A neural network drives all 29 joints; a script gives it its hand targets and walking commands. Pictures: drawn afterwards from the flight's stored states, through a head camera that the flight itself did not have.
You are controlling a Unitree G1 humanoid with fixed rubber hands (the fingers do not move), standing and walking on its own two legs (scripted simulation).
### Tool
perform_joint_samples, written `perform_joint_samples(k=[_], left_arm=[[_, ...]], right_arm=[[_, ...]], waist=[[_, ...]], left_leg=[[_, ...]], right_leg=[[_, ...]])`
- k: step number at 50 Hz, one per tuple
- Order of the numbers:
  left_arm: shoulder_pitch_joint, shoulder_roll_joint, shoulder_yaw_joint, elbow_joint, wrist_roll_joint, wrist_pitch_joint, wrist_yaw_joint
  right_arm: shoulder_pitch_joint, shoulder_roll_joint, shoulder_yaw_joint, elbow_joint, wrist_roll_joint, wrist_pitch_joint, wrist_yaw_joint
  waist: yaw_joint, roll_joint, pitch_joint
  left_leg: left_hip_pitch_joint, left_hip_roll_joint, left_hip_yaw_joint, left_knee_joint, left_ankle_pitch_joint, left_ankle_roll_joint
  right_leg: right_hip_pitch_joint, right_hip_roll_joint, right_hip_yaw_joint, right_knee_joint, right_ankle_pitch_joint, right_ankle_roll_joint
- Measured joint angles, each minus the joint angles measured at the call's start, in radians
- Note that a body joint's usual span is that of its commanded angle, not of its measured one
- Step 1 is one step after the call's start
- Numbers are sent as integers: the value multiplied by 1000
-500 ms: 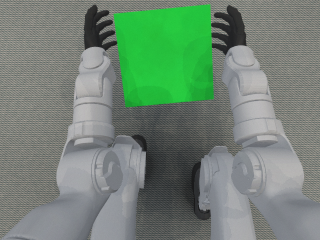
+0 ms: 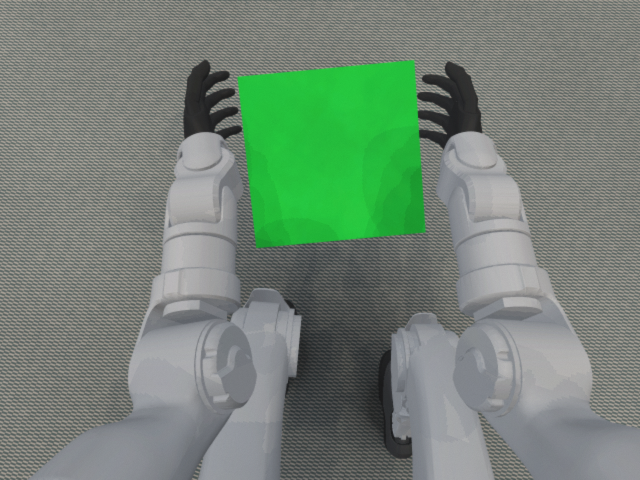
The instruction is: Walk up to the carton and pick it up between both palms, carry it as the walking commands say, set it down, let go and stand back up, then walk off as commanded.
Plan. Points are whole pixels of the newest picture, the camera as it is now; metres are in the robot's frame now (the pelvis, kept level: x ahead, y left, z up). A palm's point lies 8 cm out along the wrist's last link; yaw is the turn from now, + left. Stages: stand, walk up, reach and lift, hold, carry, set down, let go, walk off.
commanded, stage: reach and lift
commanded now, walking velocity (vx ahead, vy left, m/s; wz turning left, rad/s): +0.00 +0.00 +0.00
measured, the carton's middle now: (331, 162) +0.50 +0.07 -0.17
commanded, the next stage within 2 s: none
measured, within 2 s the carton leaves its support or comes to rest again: neither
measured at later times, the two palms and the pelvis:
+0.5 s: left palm (182, 124) +0.46 +0.21 +0.00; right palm (488, 126) +0.49 -0.07 +0.00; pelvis +0.01 +0.00 +0.05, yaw +1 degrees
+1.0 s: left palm (148, 103) +0.44 +0.21 +0.08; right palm (541, 100) +0.48 -0.08 +0.08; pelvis +0.03 +0.00 +0.12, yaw +2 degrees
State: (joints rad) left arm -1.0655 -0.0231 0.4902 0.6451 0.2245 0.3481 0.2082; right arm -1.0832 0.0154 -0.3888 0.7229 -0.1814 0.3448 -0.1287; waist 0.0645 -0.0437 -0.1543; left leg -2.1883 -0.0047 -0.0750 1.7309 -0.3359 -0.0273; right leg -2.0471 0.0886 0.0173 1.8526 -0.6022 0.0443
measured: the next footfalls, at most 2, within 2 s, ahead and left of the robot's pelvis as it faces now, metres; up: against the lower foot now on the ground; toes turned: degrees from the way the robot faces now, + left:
none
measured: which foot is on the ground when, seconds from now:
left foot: down 0.00-1.00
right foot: down 0.00-1.00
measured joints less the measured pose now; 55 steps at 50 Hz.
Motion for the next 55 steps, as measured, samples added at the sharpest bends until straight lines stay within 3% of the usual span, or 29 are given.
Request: perform_joint_samples(k=[55], left_arm=[[292,-97,-30,-39,49,-5,-10]], right_arm=[[299,99,-18,-53,-53,-17,24]], waist=[[-17,5,-77]], left_leg=[[564,-5,8,-378,-4,0]], right_leg=[[555,-22,18,-406,36,-23]])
